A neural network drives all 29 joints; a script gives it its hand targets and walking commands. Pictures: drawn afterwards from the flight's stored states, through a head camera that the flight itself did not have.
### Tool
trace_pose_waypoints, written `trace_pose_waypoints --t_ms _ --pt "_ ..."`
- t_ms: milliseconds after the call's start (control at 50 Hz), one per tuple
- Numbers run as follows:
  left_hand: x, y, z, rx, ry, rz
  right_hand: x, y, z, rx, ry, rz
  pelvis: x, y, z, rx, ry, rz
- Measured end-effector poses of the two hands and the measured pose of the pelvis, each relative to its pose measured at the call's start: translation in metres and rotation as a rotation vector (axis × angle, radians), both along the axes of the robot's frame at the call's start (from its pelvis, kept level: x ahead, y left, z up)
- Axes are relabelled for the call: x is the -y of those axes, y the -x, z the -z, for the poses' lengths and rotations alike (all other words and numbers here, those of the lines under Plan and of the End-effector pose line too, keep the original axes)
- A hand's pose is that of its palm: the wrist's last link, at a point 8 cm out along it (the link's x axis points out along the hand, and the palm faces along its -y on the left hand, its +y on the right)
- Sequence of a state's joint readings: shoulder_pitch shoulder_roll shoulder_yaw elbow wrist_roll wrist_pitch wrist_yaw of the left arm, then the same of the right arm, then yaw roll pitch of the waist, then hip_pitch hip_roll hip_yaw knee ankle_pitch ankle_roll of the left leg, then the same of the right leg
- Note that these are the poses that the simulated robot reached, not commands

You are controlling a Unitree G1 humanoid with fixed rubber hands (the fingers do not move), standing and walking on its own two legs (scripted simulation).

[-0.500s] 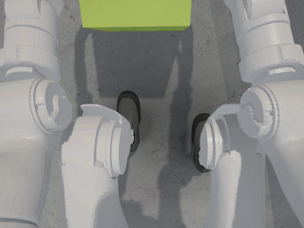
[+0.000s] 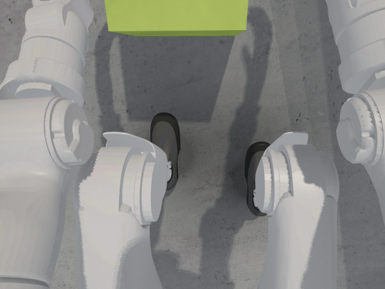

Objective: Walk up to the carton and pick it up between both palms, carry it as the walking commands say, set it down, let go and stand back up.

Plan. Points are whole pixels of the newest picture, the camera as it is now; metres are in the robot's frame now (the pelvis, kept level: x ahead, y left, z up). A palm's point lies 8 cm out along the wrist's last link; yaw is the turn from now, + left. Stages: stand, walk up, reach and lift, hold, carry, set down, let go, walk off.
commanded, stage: set down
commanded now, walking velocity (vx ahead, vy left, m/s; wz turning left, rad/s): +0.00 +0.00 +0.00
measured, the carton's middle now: out of the picture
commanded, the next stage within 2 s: let go in 1.64 s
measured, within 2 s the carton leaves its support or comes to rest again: neither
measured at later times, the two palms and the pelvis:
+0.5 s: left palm out of the picture +0.55 +0.25 -0.12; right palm out of the picture +0.59 -0.12 -0.12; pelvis -0.01 +0.00 +0.02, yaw +0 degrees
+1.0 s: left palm out of the picture +0.56 +0.26 +0.03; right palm out of the picture +0.61 -0.12 +0.04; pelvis +0.01 +0.01 +0.13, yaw +0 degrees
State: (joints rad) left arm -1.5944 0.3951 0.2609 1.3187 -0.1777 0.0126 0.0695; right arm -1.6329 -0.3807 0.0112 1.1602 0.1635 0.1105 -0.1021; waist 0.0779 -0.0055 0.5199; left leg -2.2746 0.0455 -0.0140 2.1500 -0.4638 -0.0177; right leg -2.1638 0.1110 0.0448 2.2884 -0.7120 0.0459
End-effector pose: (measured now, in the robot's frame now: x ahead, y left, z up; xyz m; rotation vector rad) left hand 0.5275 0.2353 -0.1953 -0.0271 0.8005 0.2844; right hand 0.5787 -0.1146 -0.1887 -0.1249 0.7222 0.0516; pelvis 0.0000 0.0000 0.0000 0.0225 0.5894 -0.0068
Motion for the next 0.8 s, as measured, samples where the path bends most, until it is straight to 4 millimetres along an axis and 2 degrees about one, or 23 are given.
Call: trace_pose_waypoints --t_ms 80,180,340,520,800 --pt "-0.002 -0.003 -0.003 0.011 -0.003 0.002 0.006 -0.002 -0.005 -0.002 0.004 0.008 -0.001 0.002 0.001 0.005 0.003 0.002" --pt "-0.005 -0.006 -0.011 0.029 -0.007 0.001 0.005 0.0 -0.007 -0.003 -0.003 0.006 -0.001 0.004 0.0 0.009 0.004 0.0" --pt "-0.01 -0.016 -0.035 0.084 -0.035 0.002 0.002 -0.005 -0.022 0.04 0.005 0.001 0.0 0.008 -0.003 0.001 0.006 -0.005" --pt "-0.014 -0.024 -0.084 0.147 -0.051 0.007 0.002 -0.018 -0.075 0.09 0.028 0.011 0.002 0.007 -0.022 -0.038 0.015 -0.017" --pt "-0.024 -0.027 -0.168 0.173 -0.052 0.002 -0.001 -0.029 -0.166 0.108 0.031 0.034 -0.004 -0.004 -0.082 -0.167 0.032 -0.027"
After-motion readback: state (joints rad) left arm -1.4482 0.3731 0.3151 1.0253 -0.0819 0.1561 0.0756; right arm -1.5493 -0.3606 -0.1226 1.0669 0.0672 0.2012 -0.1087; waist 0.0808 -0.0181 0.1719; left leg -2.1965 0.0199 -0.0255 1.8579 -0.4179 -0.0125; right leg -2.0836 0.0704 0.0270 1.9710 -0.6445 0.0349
